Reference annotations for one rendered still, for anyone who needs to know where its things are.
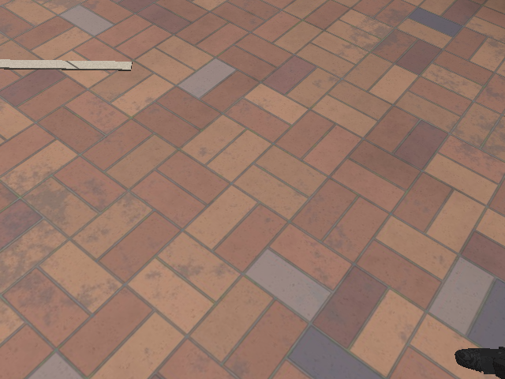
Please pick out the robot right hand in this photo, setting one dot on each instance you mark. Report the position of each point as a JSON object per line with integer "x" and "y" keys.
{"x": 490, "y": 361}

